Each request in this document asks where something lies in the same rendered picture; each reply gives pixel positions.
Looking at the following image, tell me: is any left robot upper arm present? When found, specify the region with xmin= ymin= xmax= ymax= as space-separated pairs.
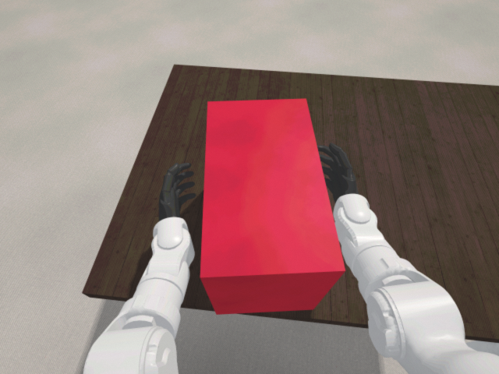
xmin=84 ymin=326 xmax=179 ymax=374

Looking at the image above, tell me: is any left robot hand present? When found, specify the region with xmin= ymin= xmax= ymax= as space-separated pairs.
xmin=159 ymin=163 xmax=196 ymax=221

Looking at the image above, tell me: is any right robot hand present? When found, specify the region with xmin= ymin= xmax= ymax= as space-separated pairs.
xmin=317 ymin=143 xmax=359 ymax=203

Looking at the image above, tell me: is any carton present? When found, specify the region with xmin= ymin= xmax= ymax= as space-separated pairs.
xmin=200 ymin=98 xmax=345 ymax=315

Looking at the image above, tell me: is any robot left forearm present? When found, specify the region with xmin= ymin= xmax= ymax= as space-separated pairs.
xmin=83 ymin=217 xmax=195 ymax=374

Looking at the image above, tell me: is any table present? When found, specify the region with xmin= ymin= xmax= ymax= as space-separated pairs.
xmin=82 ymin=65 xmax=499 ymax=356

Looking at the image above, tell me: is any robot right forearm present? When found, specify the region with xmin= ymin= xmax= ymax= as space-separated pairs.
xmin=333 ymin=194 xmax=465 ymax=339

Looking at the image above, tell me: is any right robot upper arm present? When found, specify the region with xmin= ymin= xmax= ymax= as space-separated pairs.
xmin=366 ymin=281 xmax=499 ymax=374

